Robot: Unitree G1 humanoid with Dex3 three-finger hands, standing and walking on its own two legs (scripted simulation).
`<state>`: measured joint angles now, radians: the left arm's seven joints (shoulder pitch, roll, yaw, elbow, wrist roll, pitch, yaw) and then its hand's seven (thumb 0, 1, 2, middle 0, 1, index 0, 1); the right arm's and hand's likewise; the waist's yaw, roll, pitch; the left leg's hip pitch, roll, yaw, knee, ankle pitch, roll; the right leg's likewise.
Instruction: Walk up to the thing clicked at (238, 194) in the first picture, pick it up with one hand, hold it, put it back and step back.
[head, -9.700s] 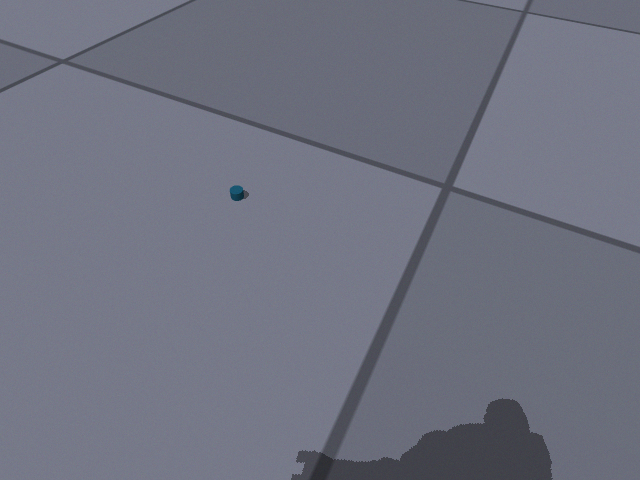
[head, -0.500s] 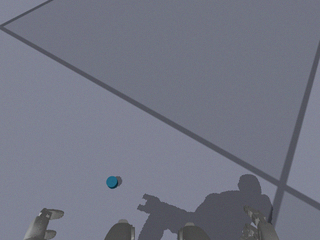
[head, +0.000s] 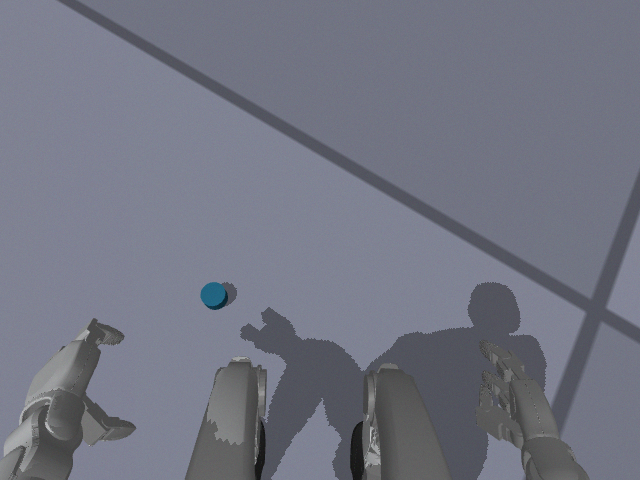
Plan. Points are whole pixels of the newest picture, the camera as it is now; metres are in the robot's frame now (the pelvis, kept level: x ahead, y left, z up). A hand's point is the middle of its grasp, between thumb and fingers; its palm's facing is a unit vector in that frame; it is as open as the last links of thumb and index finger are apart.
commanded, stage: rise first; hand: left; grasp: from above
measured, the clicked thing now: (214, 296) +0.45 +0.25 -0.55
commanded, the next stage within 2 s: none
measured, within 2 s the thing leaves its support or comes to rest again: neither
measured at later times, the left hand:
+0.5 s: hand (150, 326) +0.33 +0.30 -0.31, palm faces -0.47 -0.19 -0.86, open 14.0 cm
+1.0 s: hand (167, 306) +0.39 +0.30 -0.38, palm faces -0.45 -0.02 -0.89, open 14.0 cm
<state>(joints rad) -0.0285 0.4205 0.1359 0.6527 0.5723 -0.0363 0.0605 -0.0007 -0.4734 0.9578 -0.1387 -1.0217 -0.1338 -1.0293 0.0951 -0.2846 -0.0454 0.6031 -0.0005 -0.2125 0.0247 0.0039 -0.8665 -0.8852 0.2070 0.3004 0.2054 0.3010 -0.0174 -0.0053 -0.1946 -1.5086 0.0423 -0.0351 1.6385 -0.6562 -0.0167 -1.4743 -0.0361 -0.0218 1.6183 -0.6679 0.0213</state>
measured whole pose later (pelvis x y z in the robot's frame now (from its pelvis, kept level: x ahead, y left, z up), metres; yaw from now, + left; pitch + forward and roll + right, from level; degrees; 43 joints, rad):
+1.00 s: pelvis -0.05 +0.01 -0.22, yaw -5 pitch +33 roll -7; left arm -0.81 0.73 0.14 1.32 1.28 -0.29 0.37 0.00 -0.51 1.01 -0.08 -1.01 -0.09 -1.01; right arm 0.10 -0.26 0.00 0.78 -0.13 -0.04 0.12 0.00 -0.91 -0.90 0.21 0.30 0.20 0.30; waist -0.15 -0.02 -0.07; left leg -2.27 0.03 -0.13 2.35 -0.67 -0.01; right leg -2.19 -0.01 -0.05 2.28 -0.67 0.04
